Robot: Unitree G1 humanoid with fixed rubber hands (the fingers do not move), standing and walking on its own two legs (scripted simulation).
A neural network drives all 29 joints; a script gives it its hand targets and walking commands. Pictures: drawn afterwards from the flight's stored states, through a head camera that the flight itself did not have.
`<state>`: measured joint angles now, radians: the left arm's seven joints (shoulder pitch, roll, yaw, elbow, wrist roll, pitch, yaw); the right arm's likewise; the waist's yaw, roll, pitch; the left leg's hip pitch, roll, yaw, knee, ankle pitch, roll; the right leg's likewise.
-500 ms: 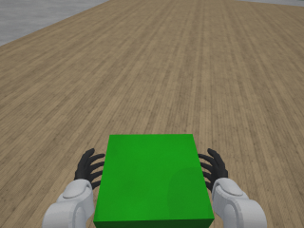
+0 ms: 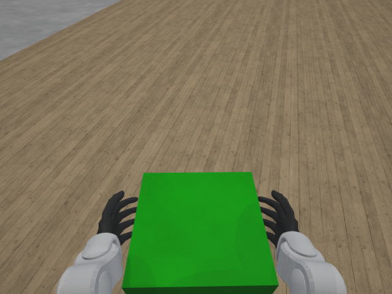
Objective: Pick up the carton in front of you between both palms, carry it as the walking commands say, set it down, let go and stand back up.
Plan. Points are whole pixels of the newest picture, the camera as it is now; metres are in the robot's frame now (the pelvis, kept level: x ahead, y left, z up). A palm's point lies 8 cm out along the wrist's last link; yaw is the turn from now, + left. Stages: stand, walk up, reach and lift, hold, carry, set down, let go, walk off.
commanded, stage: carry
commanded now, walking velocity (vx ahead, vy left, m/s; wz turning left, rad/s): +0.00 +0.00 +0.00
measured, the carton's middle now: (198, 251) +0.23 +0.00 -0.01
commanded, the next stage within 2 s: hold in 1.92 s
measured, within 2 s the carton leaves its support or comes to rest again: neither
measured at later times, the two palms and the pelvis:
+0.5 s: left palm (134, 173) +0.39 +0.15 +0.05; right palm (263, 176) +0.38 -0.15 +0.05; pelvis +0.14 +0.01 -0.02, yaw -3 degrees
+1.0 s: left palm (145, 178) +0.41 +0.13 +0.01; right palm (266, 182) +0.39 -0.17 +0.01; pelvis +0.12 +0.00 -0.02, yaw -3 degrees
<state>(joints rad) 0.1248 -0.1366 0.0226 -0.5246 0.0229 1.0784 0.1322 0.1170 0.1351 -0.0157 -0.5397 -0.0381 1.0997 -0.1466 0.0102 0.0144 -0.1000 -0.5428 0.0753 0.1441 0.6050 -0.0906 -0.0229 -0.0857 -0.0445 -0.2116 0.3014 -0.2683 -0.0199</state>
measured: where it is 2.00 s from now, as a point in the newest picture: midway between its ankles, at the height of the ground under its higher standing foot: outside the picture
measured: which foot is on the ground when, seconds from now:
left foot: up 0.00-0.04, down 0.06-1.00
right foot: down 0.00-0.12, up 0.14-0.20, down 0.22-1.00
